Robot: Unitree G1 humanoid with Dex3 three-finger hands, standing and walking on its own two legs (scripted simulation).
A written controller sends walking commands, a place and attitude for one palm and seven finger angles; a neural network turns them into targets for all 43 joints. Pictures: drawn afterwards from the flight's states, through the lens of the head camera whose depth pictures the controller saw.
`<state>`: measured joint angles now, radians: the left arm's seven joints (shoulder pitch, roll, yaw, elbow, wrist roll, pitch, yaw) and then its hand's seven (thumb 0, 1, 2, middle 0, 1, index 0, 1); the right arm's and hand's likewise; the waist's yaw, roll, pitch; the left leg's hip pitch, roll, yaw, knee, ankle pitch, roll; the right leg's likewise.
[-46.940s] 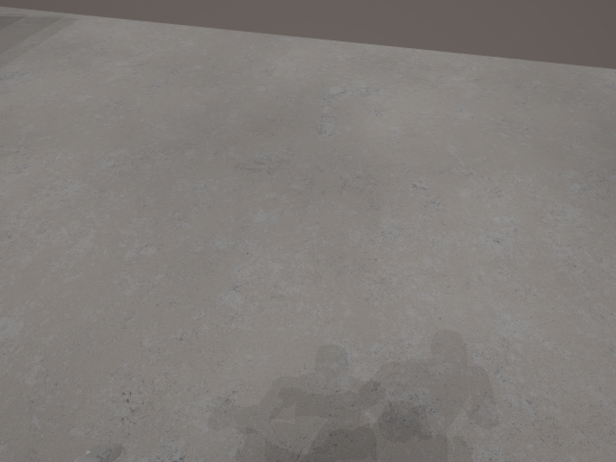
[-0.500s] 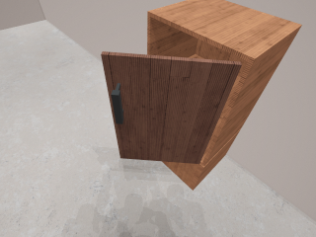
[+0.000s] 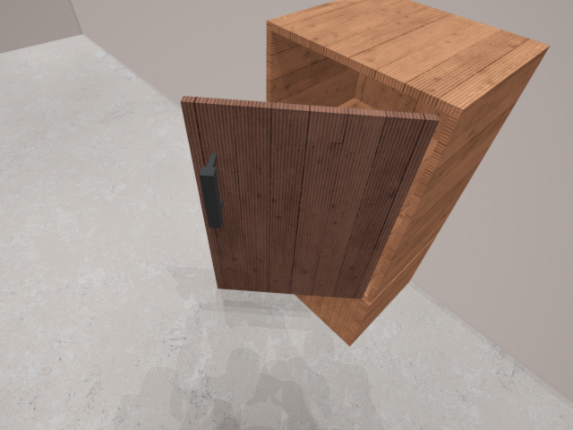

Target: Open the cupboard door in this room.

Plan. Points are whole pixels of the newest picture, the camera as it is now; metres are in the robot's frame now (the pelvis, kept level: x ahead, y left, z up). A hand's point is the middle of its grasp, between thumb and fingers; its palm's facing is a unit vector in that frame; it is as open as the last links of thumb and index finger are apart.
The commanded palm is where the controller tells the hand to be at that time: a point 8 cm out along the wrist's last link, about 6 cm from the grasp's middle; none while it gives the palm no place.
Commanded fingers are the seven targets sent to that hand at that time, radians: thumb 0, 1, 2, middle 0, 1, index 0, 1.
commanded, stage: raise the hand with hooked fingers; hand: left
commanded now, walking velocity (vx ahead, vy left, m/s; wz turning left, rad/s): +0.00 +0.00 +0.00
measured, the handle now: (214, 191) +0.52 +0.18 +0.01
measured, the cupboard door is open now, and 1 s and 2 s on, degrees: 43 43 43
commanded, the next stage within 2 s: none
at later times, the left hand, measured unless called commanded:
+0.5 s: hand (149, 422) +0.14 +0.19 -0.06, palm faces +0.13 -0.99 -0.04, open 9.1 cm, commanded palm +0.14 +0.25 -0.04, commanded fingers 0.00 0.29 0.64 -0.24 -0.69 -0.24 -0.69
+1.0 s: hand (131, 362) +0.21 +0.23 -0.03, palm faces +0.02 -1.00 -0.05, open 12.1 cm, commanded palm +0.19 +0.28 -0.01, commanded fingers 0.00 -0.29 0.39 -0.28 -1.07 -0.28 -1.07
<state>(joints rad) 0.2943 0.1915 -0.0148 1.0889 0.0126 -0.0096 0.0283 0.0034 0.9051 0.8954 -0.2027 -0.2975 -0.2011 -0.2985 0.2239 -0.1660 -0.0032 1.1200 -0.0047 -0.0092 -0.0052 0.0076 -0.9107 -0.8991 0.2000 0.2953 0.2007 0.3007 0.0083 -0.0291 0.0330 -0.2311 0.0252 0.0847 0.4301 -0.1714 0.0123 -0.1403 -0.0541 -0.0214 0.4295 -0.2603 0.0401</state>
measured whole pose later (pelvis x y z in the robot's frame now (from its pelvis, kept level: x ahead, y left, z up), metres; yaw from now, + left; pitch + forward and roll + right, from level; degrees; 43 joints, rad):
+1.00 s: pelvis -0.01 -0.02 -0.08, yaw +1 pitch +13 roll -2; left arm 0.28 0.32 0.35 0.17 -0.38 -0.36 -0.47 0.00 -0.07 0.48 -0.27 -0.92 -0.27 -0.92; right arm 0.27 -0.27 -0.03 0.61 0.05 -0.24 -0.08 0.02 -0.90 -0.90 0.20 0.30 0.20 0.30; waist 0.00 0.02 -0.12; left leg -0.87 0.07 0.00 1.06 -0.42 -0.01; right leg -0.74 -0.02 -0.07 1.05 -0.53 0.01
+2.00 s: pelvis +0.00 -0.01 -0.05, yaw +2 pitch +10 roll -2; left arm 0.00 0.42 0.44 0.38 -0.37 -0.26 -0.53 -0.01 -0.50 0.30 -0.30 -1.20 -0.30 -1.20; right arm 0.29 -0.28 0.01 0.58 0.05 -0.20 -0.09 0.02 -0.90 -0.90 0.20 0.30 0.20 0.30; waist -0.01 0.02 -0.08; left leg -0.72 0.07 0.01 0.91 -0.37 -0.01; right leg -0.58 -0.02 -0.06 0.88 -0.47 0.01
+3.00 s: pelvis +0.00 -0.01 -0.05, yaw +1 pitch +13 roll -2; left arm -0.39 0.46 0.43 0.74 -0.26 -0.31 -0.45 -0.01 -0.50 0.30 -0.30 -1.20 -0.30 -1.20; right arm 0.31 -0.26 0.02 0.62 0.04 -0.09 -0.07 0.01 -0.90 -0.90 0.20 0.30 0.20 0.30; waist -0.06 0.01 -0.09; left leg -0.78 0.07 0.02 0.92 -0.38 0.00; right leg -0.66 -0.02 -0.04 0.90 -0.47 0.02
